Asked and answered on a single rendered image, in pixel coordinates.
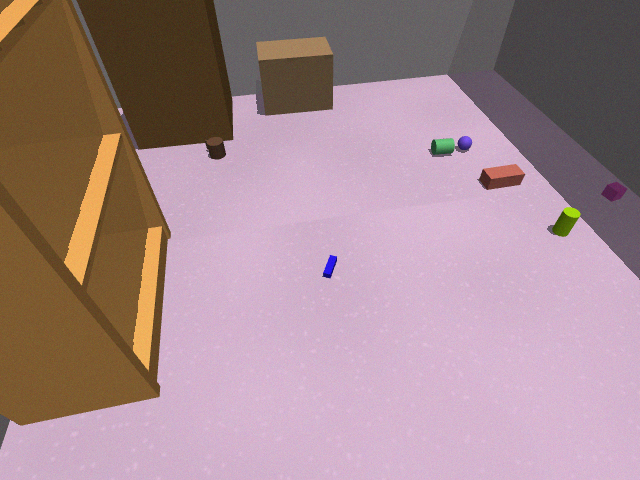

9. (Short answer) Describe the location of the bookshelf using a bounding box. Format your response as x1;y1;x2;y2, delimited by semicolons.
0;0;171;426

